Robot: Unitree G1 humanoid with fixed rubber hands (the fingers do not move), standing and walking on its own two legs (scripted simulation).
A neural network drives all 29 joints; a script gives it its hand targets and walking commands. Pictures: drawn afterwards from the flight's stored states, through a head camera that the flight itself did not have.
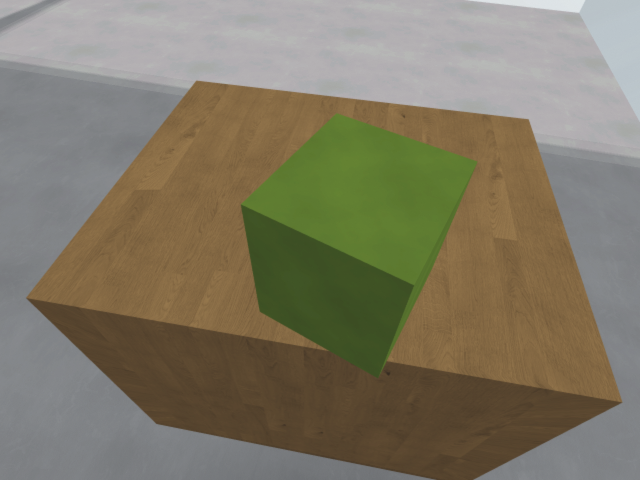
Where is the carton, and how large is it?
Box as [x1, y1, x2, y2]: [241, 113, 477, 377]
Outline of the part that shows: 336,113 241,204 260,311 367,372 378,377 432,267 477,161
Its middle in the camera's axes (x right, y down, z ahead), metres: +0.05 +0.00 +0.55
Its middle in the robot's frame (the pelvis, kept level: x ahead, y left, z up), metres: +0.41 -0.06 +0.05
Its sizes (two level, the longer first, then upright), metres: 0.223 0.207 0.237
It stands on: a pedestal, 0.71 m high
